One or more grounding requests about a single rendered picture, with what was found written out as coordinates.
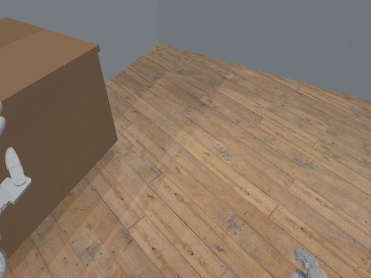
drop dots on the counter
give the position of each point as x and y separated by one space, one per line
58 120

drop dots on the robot left hand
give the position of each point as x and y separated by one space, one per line
11 189

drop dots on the robot right hand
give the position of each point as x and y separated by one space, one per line
310 265

